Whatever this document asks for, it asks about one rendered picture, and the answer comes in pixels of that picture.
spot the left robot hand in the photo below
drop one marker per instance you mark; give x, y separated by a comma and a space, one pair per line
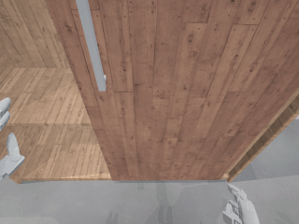
11, 162

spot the right robot hand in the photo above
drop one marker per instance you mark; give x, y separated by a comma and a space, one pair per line
244, 211

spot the handle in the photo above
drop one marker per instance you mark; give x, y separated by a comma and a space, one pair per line
88, 29

